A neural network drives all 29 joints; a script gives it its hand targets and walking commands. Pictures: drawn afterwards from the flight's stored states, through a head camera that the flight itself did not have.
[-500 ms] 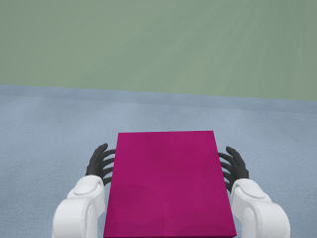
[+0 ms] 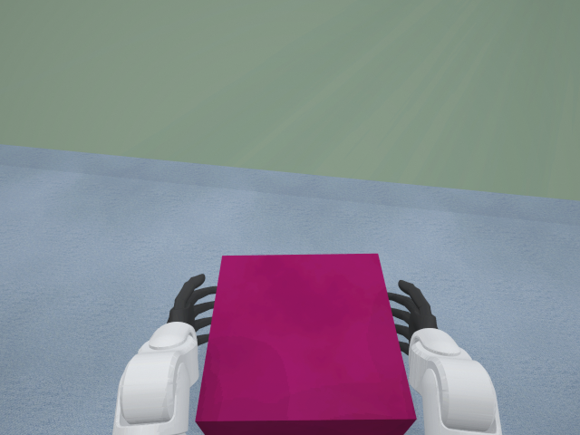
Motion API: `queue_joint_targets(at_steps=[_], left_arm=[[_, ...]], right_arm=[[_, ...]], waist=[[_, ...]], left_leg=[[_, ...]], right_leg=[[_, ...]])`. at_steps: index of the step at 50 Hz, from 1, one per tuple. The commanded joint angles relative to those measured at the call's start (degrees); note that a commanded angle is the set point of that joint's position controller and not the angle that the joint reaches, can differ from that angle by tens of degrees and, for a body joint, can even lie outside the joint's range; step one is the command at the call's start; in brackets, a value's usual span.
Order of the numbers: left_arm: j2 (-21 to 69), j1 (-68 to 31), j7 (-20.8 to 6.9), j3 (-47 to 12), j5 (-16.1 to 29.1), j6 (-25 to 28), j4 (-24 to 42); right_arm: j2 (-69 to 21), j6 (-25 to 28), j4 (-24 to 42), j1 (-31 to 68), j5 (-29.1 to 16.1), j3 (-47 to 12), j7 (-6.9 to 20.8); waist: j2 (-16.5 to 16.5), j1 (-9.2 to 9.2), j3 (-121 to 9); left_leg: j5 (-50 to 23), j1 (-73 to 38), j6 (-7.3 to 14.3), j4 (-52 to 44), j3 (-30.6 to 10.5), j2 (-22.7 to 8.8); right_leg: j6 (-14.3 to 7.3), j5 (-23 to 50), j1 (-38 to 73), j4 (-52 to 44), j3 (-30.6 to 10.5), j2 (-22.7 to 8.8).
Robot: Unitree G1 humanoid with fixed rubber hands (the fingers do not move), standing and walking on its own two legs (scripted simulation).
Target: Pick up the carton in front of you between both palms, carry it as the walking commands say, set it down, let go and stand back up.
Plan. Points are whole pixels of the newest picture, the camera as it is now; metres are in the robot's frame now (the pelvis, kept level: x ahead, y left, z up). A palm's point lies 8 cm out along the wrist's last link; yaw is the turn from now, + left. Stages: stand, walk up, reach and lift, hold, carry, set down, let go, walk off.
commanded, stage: carry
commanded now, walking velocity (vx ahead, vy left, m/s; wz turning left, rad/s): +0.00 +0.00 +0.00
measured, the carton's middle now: (301, 366) +0.25 +0.00 -0.01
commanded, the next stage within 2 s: hold in 1.22 s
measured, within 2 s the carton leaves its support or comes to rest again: neither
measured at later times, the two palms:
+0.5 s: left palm (176, 350) +0.25 +0.16 +0.04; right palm (405, 356) +0.24 -0.13 +0.03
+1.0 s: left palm (165, 358) +0.23 +0.17 +0.04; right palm (401, 364) +0.23 -0.13 +0.04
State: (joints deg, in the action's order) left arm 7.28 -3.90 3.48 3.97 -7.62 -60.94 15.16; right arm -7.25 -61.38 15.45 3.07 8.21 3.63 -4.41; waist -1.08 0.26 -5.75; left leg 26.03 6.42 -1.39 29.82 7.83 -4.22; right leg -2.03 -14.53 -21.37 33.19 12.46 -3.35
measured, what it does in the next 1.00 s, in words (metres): shifts its weight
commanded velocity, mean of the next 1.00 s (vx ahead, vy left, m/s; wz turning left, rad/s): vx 0.00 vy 0.00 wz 0.00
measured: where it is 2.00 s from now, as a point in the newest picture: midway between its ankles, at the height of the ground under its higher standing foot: outside the picture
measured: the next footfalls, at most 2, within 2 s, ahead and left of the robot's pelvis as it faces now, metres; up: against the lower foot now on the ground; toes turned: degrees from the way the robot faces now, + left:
none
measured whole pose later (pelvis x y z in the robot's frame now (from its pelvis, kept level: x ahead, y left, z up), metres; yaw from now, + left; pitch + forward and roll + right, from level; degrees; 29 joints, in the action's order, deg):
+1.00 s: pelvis -0.05 +0.02 +0.00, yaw +0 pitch +1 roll +0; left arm 8.0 -11.4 1.1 9.4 -13.0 -41.9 -7.6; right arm -7.9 -42.6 -7.3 10.8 13.1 8.6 -1.6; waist -0.5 0.0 -4.0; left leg 23.0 10.3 1.4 32.0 9.0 -1.9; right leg -0.7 -7.7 -22.8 29.7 11.3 -5.8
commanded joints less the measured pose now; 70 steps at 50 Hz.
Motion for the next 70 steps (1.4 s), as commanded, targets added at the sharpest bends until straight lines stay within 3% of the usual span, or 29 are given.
queue_joint_targets(at_steps=[1,15,21,27,31,61,62,63,64,65,70], left_arm=[[45.4,-21.3,-10.5,-34.8,15.1,3.3,1.1],[41.1,-27.5,-11.3,-22.6,6.3,19.2,-18.5],[47.0,-32.0,-13.2,-23.7,6.5,25.0,-23.2],[51.4,-30.7,-14.2,-27.3,8.4,22.5,-20.0],[50.4,-28.9,-14.3,-26.2,7.7,20.6,-20.4],[51.6,-30.6,-14.8,-26.4,8.1,20.5,-20.2],[52.8,-26.1,-15.1,-24.3,7.6,21.8,-22.9],[50.3,-25.6,-14.2,-22.6,5.2,23.5,-22.4],[50.2,-25.5,-13.6,-22.3,4.6,24.1,-22.5],[49.4,-25.1,-13.2,-22.1,4.7,24.4,-22.4],[51.3,-30.6,-14.1,-24.7,6.4,25.3,-23.2]], right_arm=[[-43.7,4.0,3.0,24.1,-16.2,-35.2,11.7],[-39.8,20.1,-16.7,30.3,-7.3,-22.5,12.4],[-45.9,25.7,-21.0,35.1,-7.3,-24.0,14.1],[-50.3,23.3,-17.8,34.1,-9.4,-27.9,15.0],[-49.2,21.3,-18.2,32.2,-9.0,-26.9,15.1],[-50.4,21.3,-17.9,33.8,-9.4,-27.0,15.6],[-49.3,21.4,-16.6,28.3,-9.7,-26.0,15.3],[-48.7,22.2,-13.5,30.2,-8.7,-26.9,15.3],[-48.6,22.4,-14.3,30.4,-8.8,-27.0,15.4],[-48.0,22.8,-14.7,29.9,-9.2,-27.3,15.3],[-49.4,24.0,-16.4,32.1,-8.8,-27.6,15.5]], waist=[[0.0,-0.30,-13.0],[0.4,-0.14,-9.7],[0.7,-0.20,-11.5],[0.9,-0.36,-12.8],[0.8,-0.38,-12.2],[0.6,-0.27,-12.0],[-7.7,-0.68,-3.5],[-5.4,0.93,-6.1],[-2.8,1.24,-7.5],[-2.3,1.76,-8.1],[-1.8,-0.34,-7.1]], left_leg=[[-33.1,1.8,0.7,-2.4,-2.6,-5.5],[-19.8,5.8,2.1,-5.7,-3.3,-4.9],[-17.4,5.6,2.4,-5.6,-3.7,-4.5],[-19.0,5.5,2.6,-4.6,-3.9,-4.5],[-19.7,6.1,2.7,-4.4,-4.0,-4.7],[-19.9,7.1,3.3,-4.3,-4.2,-4.6],[-36.4,14.9,2.6,-10.7,-16.5,4.9],[-40.7,11.1,2.5,-9.6,-16.2,5.0],[-42.3,6.9,2.3,-8.8,-15.6,5.8],[-43.2,4.7,1.9,-8.7,-15.1,6.6],[-34.0,2.5,1.2,-11.3,-14.2,6.9]], right_leg=[[-0.5,29.6,13.2,-0.9,-6.4,-6.4],[0.0,18.4,11.6,-4.5,-7.0,-6.6],[0.1,17.1,12.3,-5.3,-6.9,-6.7],[0.3,18.3,12.6,-4.9,-6.8,-6.8],[0.4,19.0,11.9,-4.7,-6.7,-6.9],[1.0,18.0,11.0,-4.7,-6.4,-6.7],[-0.8,25.2,30.7,-5.0,-14.6,8.8],[-0.2,28.8,30.4,-6.5,-16.1,8.1],[0.4,30.5,30.3,-7.3,-16.7,8.4],[1.0,31.7,30.4,-7.9,-16.6,8.7],[1.8,21.0,27.6,-9.6,-15.5,10.4]])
